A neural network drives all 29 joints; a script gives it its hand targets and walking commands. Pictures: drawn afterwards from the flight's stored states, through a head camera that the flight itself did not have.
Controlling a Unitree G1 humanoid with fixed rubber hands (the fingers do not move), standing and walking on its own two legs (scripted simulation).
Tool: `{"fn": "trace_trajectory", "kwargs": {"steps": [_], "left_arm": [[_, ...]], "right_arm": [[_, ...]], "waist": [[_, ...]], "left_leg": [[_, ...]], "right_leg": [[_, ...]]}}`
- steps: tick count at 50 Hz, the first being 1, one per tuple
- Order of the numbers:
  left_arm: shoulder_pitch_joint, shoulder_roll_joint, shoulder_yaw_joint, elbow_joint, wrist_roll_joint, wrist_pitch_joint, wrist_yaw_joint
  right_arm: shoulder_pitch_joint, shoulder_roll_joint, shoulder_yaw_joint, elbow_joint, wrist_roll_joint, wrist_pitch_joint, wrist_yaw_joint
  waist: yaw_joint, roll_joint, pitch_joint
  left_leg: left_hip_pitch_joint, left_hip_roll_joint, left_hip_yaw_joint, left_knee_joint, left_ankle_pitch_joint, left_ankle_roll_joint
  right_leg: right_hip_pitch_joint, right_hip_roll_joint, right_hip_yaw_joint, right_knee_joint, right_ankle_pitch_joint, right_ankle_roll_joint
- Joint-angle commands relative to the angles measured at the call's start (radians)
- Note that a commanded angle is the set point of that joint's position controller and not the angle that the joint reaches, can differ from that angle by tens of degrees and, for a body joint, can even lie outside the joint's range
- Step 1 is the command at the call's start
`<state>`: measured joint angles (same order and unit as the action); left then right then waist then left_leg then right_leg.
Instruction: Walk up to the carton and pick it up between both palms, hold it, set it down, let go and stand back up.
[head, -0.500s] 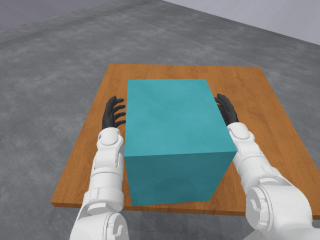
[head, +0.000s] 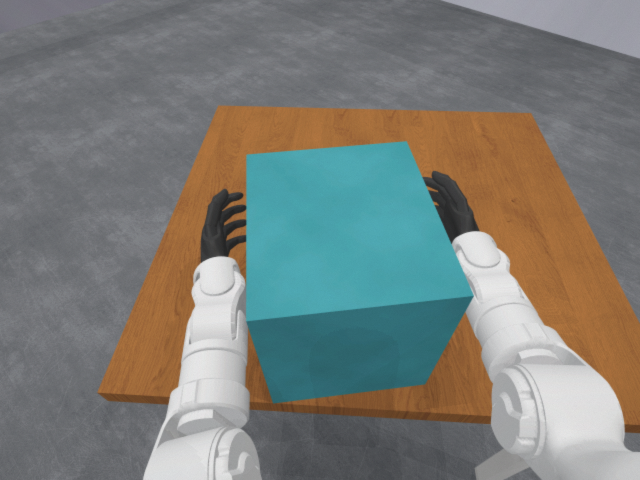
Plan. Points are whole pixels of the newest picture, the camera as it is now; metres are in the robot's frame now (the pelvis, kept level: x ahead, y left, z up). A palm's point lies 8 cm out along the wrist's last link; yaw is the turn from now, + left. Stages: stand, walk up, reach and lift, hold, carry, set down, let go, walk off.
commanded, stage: set down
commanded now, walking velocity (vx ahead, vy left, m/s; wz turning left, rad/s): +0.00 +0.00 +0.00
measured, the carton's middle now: (339, 273) +0.39 +0.03 +0.03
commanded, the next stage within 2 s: none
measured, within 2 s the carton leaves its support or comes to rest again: neither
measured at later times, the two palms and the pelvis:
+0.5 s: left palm (220, 252) +0.38 +0.18 +0.09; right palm (462, 233) +0.42 -0.13 +0.09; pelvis +0.01 +0.01 +0.00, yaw -1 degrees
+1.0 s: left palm (220, 253) +0.37 +0.18 +0.09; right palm (462, 233) +0.42 -0.13 +0.09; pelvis +0.01 +0.01 +0.00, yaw -1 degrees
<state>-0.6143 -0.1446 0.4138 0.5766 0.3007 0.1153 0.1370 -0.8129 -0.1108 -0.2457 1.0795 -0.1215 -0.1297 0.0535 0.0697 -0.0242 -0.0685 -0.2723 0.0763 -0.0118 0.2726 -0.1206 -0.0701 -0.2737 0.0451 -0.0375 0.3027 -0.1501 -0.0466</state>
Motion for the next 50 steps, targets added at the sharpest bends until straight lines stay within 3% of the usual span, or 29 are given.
{"fn": "trace_trajectory", "kwargs": {"steps": [1,2,4,5,6,7,8,11,14,15,16,17,19,21,22,24,26,28,30,32,34,35,37,38,40,43,45,48,50], "left_arm": [[-0.528,-0.501,-0.370,-0.067,0.002,-0.031,-0.073],[-0.533,-0.503,-0.366,-0.047,0.007,-0.023,-0.073],[-0.491,-0.526,-0.385,-0.054,-0.008,-0.012,-0.065],[-0.476,-0.533,-0.376,-0.072,-0.005,-0.013,-0.058],[-0.480,-0.527,-0.385,-0.086,-0.010,-0.018,-0.059],[-0.474,-0.550,-0.381,-0.058,-0.005,-0.010,-0.058],[-0.491,-0.523,-0.389,-0.080,-0.015,-0.016,-0.055],[-0.493,-0.519,-0.345,-0.069,0.002,-0.016,-0.060],[-0.469,-0.526,-0.350,-0.057,0.002,-0.025,-0.060],[-0.387,-0.525,-0.345,-0.055,0.018,-0.030,-0.056],[-0.386,-0.530,-0.352,-0.055,0.012,-0.026,-0.061],[-0.384,-0.530,-0.339,-0.045,0.021,-0.035,-0.065],[-0.391,-0.532,-0.352,-0.077,0.019,-0.042,-0.066],[-0.337,-0.520,-0.340,-0.040,0.036,-0.037,-0.071],[-0.354,-0.524,-0.326,-0.028,0.042,-0.028,-0.076],[-0.343,-0.523,-0.327,-0.057,0.032,-0.026,-0.083],[-0.356,-0.522,-0.336,-0.071,0.026,-0.031,-0.081],[-0.319,-0.540,-0.339,-0.046,0.041,-0.041,-0.080],[-0.332,-0.529,-0.322,-0.043,0.054,-0.042,-0.084],[-0.345,-0.534,-0.330,-0.075,0.051,-0.038,-0.077],[-0.307,-0.515,-0.305,-0.050,0.056,-0.034,-0.077],[-0.324,-0.520,-0.293,-0.042,0.075,-0.027,-0.080],[-0.310,-0.528,-0.295,-0.038,0.070,-0.027,-0.088],[-0.301,-0.502,-0.263,-0.027,0.087,-0.030,-0.094],[-0.300,-0.522,-0.266,-0.038,0.082,-0.041,-0.099],[-0.309,-0.507,-0.261,-0.040,0.094,-0.046,-0.100],[-0.231,-0.495,-0.249,-0.024,0.098,-0.040,-0.095],[-0.204,-0.498,-0.248,-0.034,0.100,-0.047,-0.098],[-0.222,-0.485,-0.251,-0.038,0.099,-0.042,-0.098]], "right_arm": [[-0.515,0.490,0.159,-0.116,-0.029,-0.086,0.076],[-0.525,0.484,0.143,-0.117,-0.042,-0.082,0.082],[-0.517,0.470,0.118,-0.113,-0.044,-0.078,0.087],[-0.523,0.457,0.105,-0.151,-0.044,-0.082,0.093],[-0.502,0.462,0.102,-0.135,-0.050,-0.077,0.092],[-0.513,0.477,0.113,-0.139,-0.036,-0.078,0.098],[-0.496,0.455,0.105,-0.133,-0.037,-0.075,0.099],[-0.485,0.466,0.107,-0.089,-0.033,-0.064,0.114],[-0.485,0.473,0.108,-0.127,-0.053,-0.083,0.123],[-0.427,0.461,0.112,-0.111,-0.046,-0.085,0.120],[-0.427,0.457,0.126,-0.120,-0.044,-0.089,0.113],[-0.450,0.473,0.130,-0.114,-0.032,-0.085,0.112],[-0.421,0.478,0.132,-0.110,-0.042,-0.091,0.113],[-0.397,0.446,0.126,-0.093,-0.044,-0.095,0.107],[-0.410,0.454,0.128,-0.080,-0.040,-0.084,0.107],[-0.400,0.462,0.119,-0.105,-0.040,-0.083,0.111],[-0.397,0.467,0.106,-0.100,-0.040,-0.089,0.110],[-0.388,0.475,0.139,-0.143,-0.045,-0.105,0.107],[-0.398,0.479,0.142,-0.132,-0.037,-0.097,0.108],[-0.373,0.452,0.112,-0.102,-0.055,-0.095,0.115],[-0.345,0.424,0.096,-0.094,-0.054,-0.085,0.116],[-0.357,0.445,0.096,-0.100,-0.071,-0.082,0.116],[-0.366,0.456,0.087,-0.116,-0.083,-0.087,0.120],[-0.349,0.473,0.072,-0.103,-0.087,-0.081,0.119],[-0.329,0.469,0.059,-0.118,-0.110,-0.090,0.126],[-0.328,0.476,0.084,-0.114,-0.096,-0.097,0.123],[-0.291,0.431,0.083,-0.114,-0.088,-0.102,0.124],[-0.254,0.450,0.060,-0.090,-0.095,-0.099,0.121],[-0.263,0.423,0.061,-0.098,-0.106,-0.103,0.115]], "waist": [[-0.018,0.026,-0.499],[-0.016,0.008,-0.479],[-0.041,0.033,-0.479],[-0.023,0.021,-0.501],[-0.037,0.018,-0.517],[-0.011,0.037,-0.503],[-0.029,0.027,-0.504],[0.005,0.009,-0.436],[-0.002,0.010,-0.460],[0.014,0.011,-0.470],[-0.008,0.003,-0.462],[0.017,-0.004,-0.433],[-0.007,-0.004,-0.450],[0.002,0.032,-0.392],[-0.001,0.023,-0.336],[-0.002,-0.005,-0.348],[-0.035,-0.007,-0.341],[-0.010,0.027,-0.364],[0.006,0.011,-0.340],[-0.031,0.035,-0.366],[-0.009,-0.008,-0.333],[-0.021,-0.005,-0.308],[-0.030,-0.004,-0.304],[-0.010,-0.019,-0.259],[-0.024,-0.008,-0.295],[0.002,-0.018,-0.293],[0.001,0.013,-0.286],[-0.016,-0.021,-0.236],[-0.030,0.011,-0.243]], "left_leg": [[0.082,-0.079,0.121,0.009,0.254,0.035],[0.093,-0.082,0.112,0.004,0.232,0.041],[0.180,-0.074,0.109,0.021,0.257,0.029],[0.198,-0.068,0.104,0.025,0.256,0.030],[0.204,-0.067,0.107,0.032,0.261,0.027],[0.218,-0.070,0.115,0.027,0.265,0.027],[0.212,-0.068,0.120,0.027,0.264,0.036],[0.204,-0.059,0.102,0.011,0.220,0.050],[0.207,-0.068,0.107,0.022,0.278,0.037],[0.223,-0.060,0.118,0.025,0.339,0.035],[0.238,-0.072,0.117,0.038,0.366,0.031],[0.218,-0.065,0.123,0.043,0.339,0.032],[0.221,-0.065,0.111,0.039,0.368,0.031],[0.208,-0.065,0.119,0.036,0.367,0.027],[0.212,-0.069,0.113,0.030,0.339,0.031],[0.216,-0.070,0.117,0.026,0.327,0.040],[0.205,-0.079,0.109,0.028,0.333,0.033],[0.233,-0.075,0.120,0.046,0.365,0.024],[0.205,-0.075,0.121,0.035,0.314,0.033],[0.258,-0.066,0.122,0.035,0.323,0.028],[0.259,-0.061,0.114,0.029,0.288,0.036],[0.247,-0.072,0.109,0.026,0.281,0.037],[0.233,-0.077,0.112,0.027,0.260,0.049],[0.186,-0.075,0.121,0.002,0.221,0.056],[0.214,-0.079,0.121,0.006,0.236,0.051],[0.196,-0.080,0.123,0.011,0.252,0.059],[0.207,-0.067,0.118,0.011,0.291,0.057],[0.209,-0.074,0.118,0.016,0.310,0.051],[0.230,-0.075,0.119,0.027,0.309,0.038]], "right_leg": [[0.324,-0.036,-0.024,0.044,0.523,0.094],[0.291,-0.028,-0.023,0.027,0.448,0.094],[0.202,-0.015,-0.051,0.002,0.378,0.077],[0.176,-0.008,-0.058,-0.004,0.330,0.068],[0.159,-0.006,-0.054,-0.006,0.336,0.064],[0.160,-0.008,-0.051,-0.002,0.322,0.061],[0.141,-0.003,-0.057,-0.004,0.311,0.064],[0.140,-0.008,-0.048,-0.019,0.234,0.059],[0.156,-0.005,-0.061,-0.011,0.302,0.061],[0.160,-0.001,-0.057,-0.002,0.366,0.058],[0.159,0.004,-0.058,-0.006,0.407,0.066],[0.150,-0.003,-0.049,-0.006,0.386,0.066],[0.188,-0.001,-0.042,-0.003,0.422,0.059],[0.164,0.003,-0.045,-0.004,0.409,0.061],[0.152,-0.004,-0.046,-0.019,0.351,0.061],[0.172,-0.003,-0.045,-0.015,0.368,0.067],[0.174,-0.002,-0.057,-0.021,0.367,0.063],[0.152,0.002,-0.053,-0.015,0.373,0.061],[0.163,-0.009,-0.041,-0.012,0.361,0.064],[0.133,-0.004,-0.052,-0.025,0.306,0.055],[0.100,0.005,-0.057,-0.047,0.234,0.062],[0.107,0.003,-0.056,-0.052,0.225,0.058],[0.137,-0.006,-0.043,-0.038,0.229,0.053],[0.159,-0.014,-0.045,-0.039,0.238,0.064],[0.145,-0.007,-0.048,-0.033,0.258,0.065],[0.174,-0.018,-0.040,-0.020,0.307,0.070],[0.175,-0.007,-0.037,-0.027,0.323,0.064],[0.163,-0.007,-0.049,-0.032,0.317,0.068],[0.137,-0.001,-0.055,-0.035,0.289,0.066]]}}
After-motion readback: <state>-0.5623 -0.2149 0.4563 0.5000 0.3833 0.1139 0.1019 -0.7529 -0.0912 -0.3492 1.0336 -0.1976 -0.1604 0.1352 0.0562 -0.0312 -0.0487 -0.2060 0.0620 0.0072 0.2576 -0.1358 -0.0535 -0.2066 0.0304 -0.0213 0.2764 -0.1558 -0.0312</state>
